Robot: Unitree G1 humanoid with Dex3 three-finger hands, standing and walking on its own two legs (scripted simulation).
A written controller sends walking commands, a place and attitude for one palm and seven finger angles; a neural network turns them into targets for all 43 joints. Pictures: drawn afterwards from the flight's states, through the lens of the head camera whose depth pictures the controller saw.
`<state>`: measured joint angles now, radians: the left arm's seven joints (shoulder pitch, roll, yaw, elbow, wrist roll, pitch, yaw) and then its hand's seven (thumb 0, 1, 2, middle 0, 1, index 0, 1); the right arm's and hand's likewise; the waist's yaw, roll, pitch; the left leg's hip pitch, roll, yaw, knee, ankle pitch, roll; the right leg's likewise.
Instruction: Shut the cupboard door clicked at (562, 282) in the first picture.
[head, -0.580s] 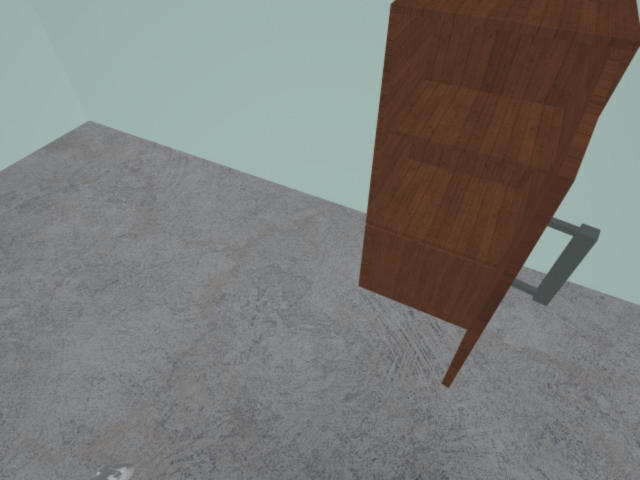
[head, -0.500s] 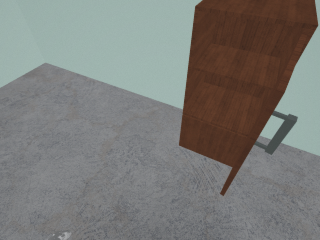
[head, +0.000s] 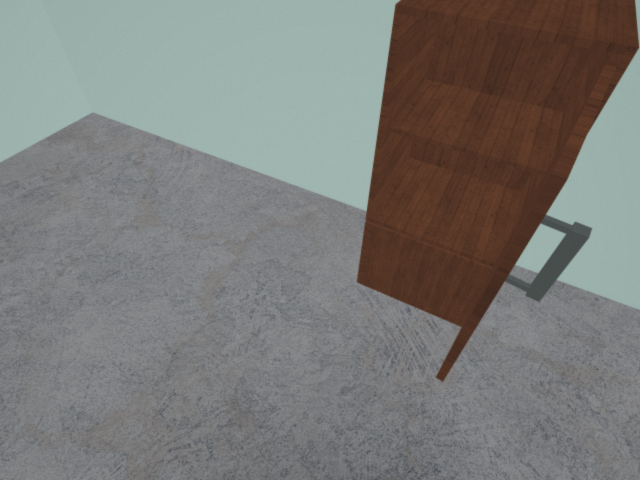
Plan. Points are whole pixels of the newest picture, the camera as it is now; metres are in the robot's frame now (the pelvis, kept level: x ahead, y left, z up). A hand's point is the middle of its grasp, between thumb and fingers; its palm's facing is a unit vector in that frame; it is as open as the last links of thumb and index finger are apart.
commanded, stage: stand and wait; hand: left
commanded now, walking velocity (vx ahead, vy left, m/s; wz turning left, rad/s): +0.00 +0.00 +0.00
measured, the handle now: (541, 258) +0.44 -0.31 +0.02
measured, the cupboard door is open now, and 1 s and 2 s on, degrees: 82 82 82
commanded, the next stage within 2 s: look at it before walking up in 0.24 s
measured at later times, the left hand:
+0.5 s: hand out of the picture +0.08 +0.25 -0.15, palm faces -0.02 -0.94 -0.33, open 7.4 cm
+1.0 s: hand out of the picture +0.09 +0.25 -0.15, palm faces -0.03 -0.94 -0.34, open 7.4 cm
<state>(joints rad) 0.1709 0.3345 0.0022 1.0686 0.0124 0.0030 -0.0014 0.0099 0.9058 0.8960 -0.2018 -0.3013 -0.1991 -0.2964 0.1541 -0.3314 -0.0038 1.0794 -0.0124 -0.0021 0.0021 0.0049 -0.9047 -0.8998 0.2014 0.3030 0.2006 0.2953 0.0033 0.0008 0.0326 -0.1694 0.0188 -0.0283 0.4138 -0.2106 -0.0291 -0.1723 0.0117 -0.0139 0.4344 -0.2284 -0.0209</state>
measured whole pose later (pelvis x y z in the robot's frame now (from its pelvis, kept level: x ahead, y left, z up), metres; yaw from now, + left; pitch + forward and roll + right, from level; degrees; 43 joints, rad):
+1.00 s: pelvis +0.02 +0.00 +0.00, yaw +0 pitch -1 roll +0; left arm 0.14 0.33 0.00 1.09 0.01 -0.01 0.00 0.01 0.91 0.90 -0.20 -0.30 -0.20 -0.30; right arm 0.11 -0.33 0.00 1.11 -0.01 -0.01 0.00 0.00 -0.90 -0.90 0.20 0.30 0.20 0.30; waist 0.01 0.00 0.04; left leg -0.13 0.02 -0.02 0.36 -0.21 -0.03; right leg -0.14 0.01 0.00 0.38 -0.22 -0.02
